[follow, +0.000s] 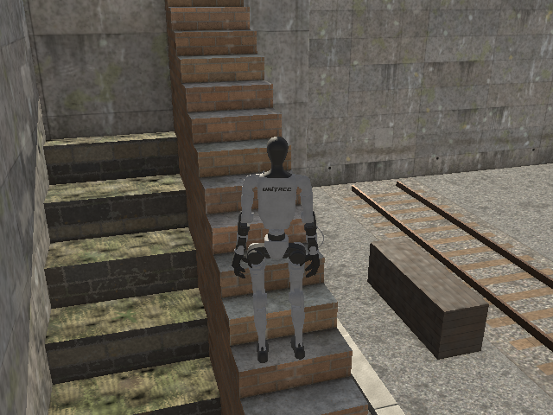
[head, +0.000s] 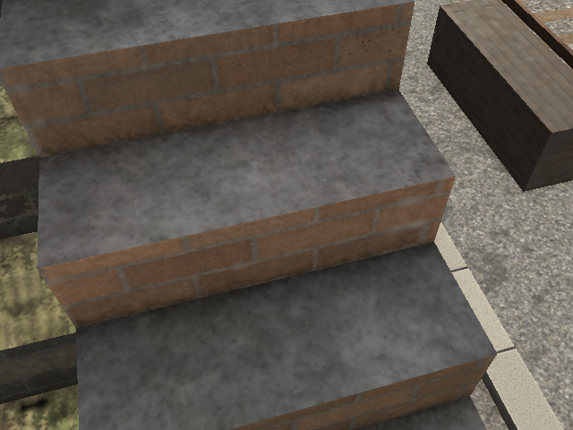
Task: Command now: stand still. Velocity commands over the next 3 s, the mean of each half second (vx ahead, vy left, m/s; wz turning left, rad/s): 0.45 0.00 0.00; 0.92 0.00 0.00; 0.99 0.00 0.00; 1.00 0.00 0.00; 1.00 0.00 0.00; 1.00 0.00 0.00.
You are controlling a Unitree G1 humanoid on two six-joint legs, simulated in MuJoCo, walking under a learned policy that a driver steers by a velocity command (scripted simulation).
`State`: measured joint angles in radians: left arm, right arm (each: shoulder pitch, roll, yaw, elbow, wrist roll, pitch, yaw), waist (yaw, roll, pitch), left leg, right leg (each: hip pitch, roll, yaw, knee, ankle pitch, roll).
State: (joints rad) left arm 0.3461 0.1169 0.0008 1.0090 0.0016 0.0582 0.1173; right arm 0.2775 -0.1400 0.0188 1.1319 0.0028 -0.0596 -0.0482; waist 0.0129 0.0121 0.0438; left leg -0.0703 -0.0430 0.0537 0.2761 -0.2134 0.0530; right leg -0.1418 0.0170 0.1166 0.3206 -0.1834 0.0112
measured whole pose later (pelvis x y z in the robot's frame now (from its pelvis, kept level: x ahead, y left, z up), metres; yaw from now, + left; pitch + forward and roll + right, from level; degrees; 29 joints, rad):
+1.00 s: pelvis +0.03 -0.01 +0.00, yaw +0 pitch +2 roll -1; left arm -0.02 0.18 -0.05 0.79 0.01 -0.02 0.04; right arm -0.07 -0.19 0.11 0.88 0.02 -0.10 -0.02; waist 0.02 0.03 0.04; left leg -0.03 -0.03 0.00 0.25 -0.25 0.03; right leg -0.09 0.03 0.12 0.27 -0.21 0.01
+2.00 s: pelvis +0.00 +0.00 +0.00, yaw +1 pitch +0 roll -1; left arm -0.02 0.18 -0.04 0.94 0.00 -0.05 0.05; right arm -0.03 -0.15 0.09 1.00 0.00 -0.13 -0.01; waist 0.01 0.01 0.03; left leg -0.05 -0.04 -0.02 0.23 -0.19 0.04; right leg -0.08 0.01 0.12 0.21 -0.13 0.02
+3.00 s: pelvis +0.00 +0.00 +0.00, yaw +1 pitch +0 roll +0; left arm -0.03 0.17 -0.04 0.96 0.01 -0.03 0.05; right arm -0.03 -0.14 0.10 1.02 0.00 -0.14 -0.01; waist 0.01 0.00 0.03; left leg -0.03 -0.04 -0.03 0.22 -0.18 0.04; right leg -0.07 0.01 0.12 0.20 -0.13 0.02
